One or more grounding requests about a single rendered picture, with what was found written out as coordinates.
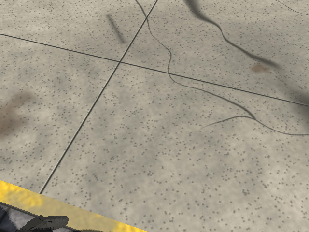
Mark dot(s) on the left robot hand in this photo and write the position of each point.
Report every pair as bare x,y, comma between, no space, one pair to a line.
44,224

